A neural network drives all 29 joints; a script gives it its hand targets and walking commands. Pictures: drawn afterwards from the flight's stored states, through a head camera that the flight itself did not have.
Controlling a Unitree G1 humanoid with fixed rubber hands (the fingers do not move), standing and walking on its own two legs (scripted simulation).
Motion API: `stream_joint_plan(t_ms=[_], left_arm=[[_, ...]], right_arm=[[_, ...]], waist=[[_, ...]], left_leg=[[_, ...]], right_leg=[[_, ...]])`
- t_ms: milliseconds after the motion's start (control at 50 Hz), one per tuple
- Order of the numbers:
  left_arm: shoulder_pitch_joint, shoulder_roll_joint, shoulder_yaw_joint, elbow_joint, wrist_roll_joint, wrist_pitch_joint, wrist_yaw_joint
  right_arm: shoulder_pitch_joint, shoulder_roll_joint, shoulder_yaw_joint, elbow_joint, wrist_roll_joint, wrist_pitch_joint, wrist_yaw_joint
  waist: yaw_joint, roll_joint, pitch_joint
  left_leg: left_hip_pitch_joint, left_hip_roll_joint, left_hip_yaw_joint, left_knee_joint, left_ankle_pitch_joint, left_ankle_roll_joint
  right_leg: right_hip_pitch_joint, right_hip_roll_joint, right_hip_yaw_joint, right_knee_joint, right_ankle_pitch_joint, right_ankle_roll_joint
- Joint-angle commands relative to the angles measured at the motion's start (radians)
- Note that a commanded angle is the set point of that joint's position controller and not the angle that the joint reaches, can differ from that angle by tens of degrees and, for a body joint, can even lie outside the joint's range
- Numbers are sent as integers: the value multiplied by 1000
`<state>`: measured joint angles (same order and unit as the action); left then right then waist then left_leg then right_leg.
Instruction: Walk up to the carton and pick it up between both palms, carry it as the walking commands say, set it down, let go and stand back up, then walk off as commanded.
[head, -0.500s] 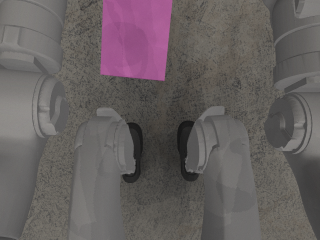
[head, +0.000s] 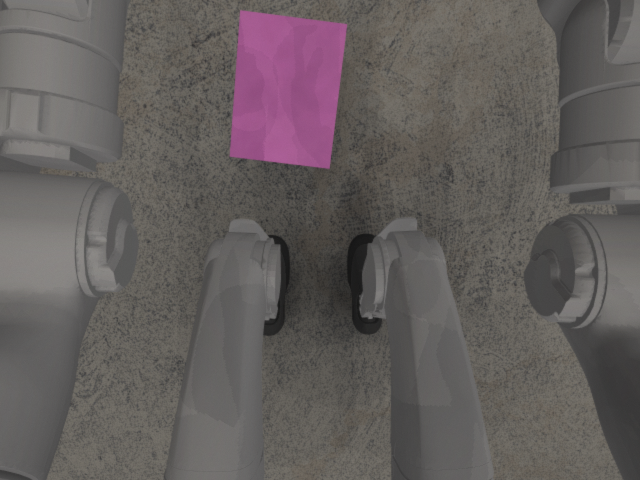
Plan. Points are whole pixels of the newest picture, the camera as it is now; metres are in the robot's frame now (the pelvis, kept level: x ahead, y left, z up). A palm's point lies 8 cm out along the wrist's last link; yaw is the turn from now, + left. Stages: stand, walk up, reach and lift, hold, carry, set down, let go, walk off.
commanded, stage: set down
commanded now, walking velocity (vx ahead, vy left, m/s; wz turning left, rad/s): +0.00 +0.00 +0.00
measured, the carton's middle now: (291, 101) +0.50 +0.05 -0.44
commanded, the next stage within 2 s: let go in 0.36 s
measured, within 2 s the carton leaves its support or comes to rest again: neither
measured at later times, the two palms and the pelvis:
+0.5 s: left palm out of the picture +0.58 +0.15 +0.01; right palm out of the picture +0.56 -0.19 +0.01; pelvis +0.00 +0.01 +0.10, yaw +0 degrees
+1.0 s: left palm out of the picture +0.41 +0.19 +0.13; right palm out of the picture +0.39 -0.24 +0.13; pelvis +0.06 +0.00 +0.19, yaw +1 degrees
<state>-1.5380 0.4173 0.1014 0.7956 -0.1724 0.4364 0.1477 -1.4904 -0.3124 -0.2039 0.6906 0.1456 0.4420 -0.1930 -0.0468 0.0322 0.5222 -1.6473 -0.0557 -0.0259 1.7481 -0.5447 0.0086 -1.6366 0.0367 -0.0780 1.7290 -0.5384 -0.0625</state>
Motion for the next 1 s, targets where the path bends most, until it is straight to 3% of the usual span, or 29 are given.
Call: stream_joint_plan(t_ms=[0,20,40,160,180,220,240,260,280,340,360,400,460,520,540,580,600,620,660,680,700,720,760,780,800,880,940,960,980], left_arm=[[-275,144,6,-257,43,-13,-7],[-254,145,15,-228,45,-12,-9],[-250,149,19,-220,48,-11,-7],[-233,125,37,-123,67,-19,-25],[-230,98,41,19,79,-24,-32],[-259,89,65,8,100,-39,-39],[-242,83,78,57,116,-51,-43],[-258,83,90,30,125,-64,-42],[-231,81,92,0,135,-76,-38],[-208,60,112,46,160,-82,-35],[-196,80,119,39,160,-79,-36],[-114,82,130,40,176,-69,-28],[33,64,117,-107,196,-69,-9],[207,37,66,-457,174,-62,34],[233,41,63,-503,165,-47,44],[287,-13,14,-472,140,-15,35],[351,-31,21,-514,157,-19,33],[361,-58,3,-609,131,-26,23],[463,-61,2,-695,138,-39,16],[517,-80,6,-662,148,-40,14],[590,-87,18,-607,164,-46,8],[661,-103,12,-552,182,-48,-2],[840,-141,28,-524,225,-80,-10],[868,-151,33,-468,246,-93,-19],[932,-169,22,-424,249,-113,-30],[999,-157,50,-302,278,-174,-71],[1177,-165,49,-275,289,-209,-95],[1229,-181,34,-307,284,-227,-101],[1295,-173,36,-337,292,-246,-110]], right_arm=[[-190,-157,3,-201,37,4,16],[-192,-174,-14,-213,29,0,17],[-192,-190,-24,-219,15,-4,17],[-155,-158,-33,-100,-11,-10,25],[-161,-141,-40,26,-32,-19,31],[-165,-145,-59,42,-53,-37,40],[-153,-112,-53,75,-67,-47,42],[-155,-125,-80,73,-77,-61,44],[-139,-147,-110,37,-94,-78,45],[-107,-172,-135,71,-122,-94,50],[-108,-147,-103,40,-108,-91,53],[-46,-153,-112,30,-114,-85,57],[123,-181,-88,-70,-133,-80,73],[287,-226,-10,-371,-113,-84,110],[313,-217,39,-426,-98,-67,124],[361,-181,72,-416,-118,-44,139],[429,-158,105,-461,-117,-41,148],[433,-137,124,-548,-80,-46,157],[580,-132,126,-556,-98,-48,166],[635,-121,111,-528,-115,-51,173],[717,-79,123,-476,-105,-57,177],[768,-71,104,-432,-121,-64,184],[902,-49,100,-462,-147,-100,195],[961,-35,83,-365,-164,-112,203],[993,-4,96,-363,-150,-134,209],[1050,59,113,-243,-135,-191,249],[1230,82,117,-220,-154,-227,262],[1311,80,133,-236,-158,-242,263],[1371,84,137,-270,-157,-259,262]], waist=[[-33,52,-2193],[-32,71,-2161],[-53,47,-2158],[-44,55,-2059],[-50,42,-1916],[-55,57,-1915],[-46,32,-1862],[-49,62,-1849],[-71,53,-1921],[-74,65,-1913],[-56,36,-1926],[-35,41,-1987],[-47,46,-2132],[-38,42,-2390],[-23,46,-2394],[-42,8,-2134],[-12,-1,-2117],[-16,-34,-2091],[-18,-10,-2070],[-31,-31,-1979],[-9,-46,-1850],[-11,-45,-1733],[4,-75,-1647],[10,-62,-1493],[16,-99,-1384],[27,-128,-955],[51,-87,-895],[35,-89,-899],[50,-62,-907]], left_leg=[[736,-64,37,-343,511,2],[755,-64,36,-357,530,1],[773,-59,22,-376,517,8],[840,-51,19,-505,503,1],[767,-42,12,-515,437,0],[820,-38,6,-541,454,-9],[796,-36,-6,-548,453,-6],[815,-35,4,-555,445,-12],[884,-34,-11,-564,489,-14],[912,-38,-9,-595,448,-20],[925,-36,-16,-606,468,-17],[1004,-39,-15,-639,481,-15],[1120,-39,-23,-661,581,-12],[1361,-28,-51,-682,697,-7],[1370,-25,-38,-686,665,1],[1288,-18,-27,-732,624,4],[1272,-24,-15,-741,630,4],[1257,-18,-14,-756,622,10],[1278,-12,-7,-769,615,-3],[1247,-12,-4,-778,583,-7],[1217,-9,3,-807,531,-2],[1190,-4,11,-834,471,-4],[1166,-4,4,-868,481,-6],[1109,0,15,-886,433,-13],[1101,6,14,-912,409,-1],[1036,36,18,-1008,174,14],[1139,38,23,-1070,200,5],[1203,41,23,-1085,215,2],[1236,37,31,-1097,254,1]], right_leg=[[881,66,106,-342,652,74],[867,63,107,-365,658,75],[876,68,100,-380,647,78],[877,59,96,-503,594,87],[789,49,86,-522,512,89],[784,47,83,-563,508,90],[756,45,77,-566,498,94],[738,46,79,-582,475,91],[761,53,60,-587,506,95],[781,45,52,-620,445,93],[796,46,54,-632,465,92],[853,47,42,-649,458,99],[967,51,45,-659,555,94],[1115,60,58,-663,639,79],[1164,56,73,-672,632,78],[1159,43,89,-727,625,83],[1212,35,103,-740,656,83],[1231,36,103,-752,663,87],[1298,29,117,-765,690,86],[1296,27,118,-786,673,90],[1285,21,122,-811,625,95],[1266,12,120,-833,570,101],[1348,9,136,-875,603,100],[1304,3,147,-897,563,101],[1274,1,134,-922,547,110],[1134,-15,143,-1033,265,117],[1171,-25,146,-1105,244,112],[1201,-24,148,-1127,247,108],[1257,-29,154,-1145,295,108]])
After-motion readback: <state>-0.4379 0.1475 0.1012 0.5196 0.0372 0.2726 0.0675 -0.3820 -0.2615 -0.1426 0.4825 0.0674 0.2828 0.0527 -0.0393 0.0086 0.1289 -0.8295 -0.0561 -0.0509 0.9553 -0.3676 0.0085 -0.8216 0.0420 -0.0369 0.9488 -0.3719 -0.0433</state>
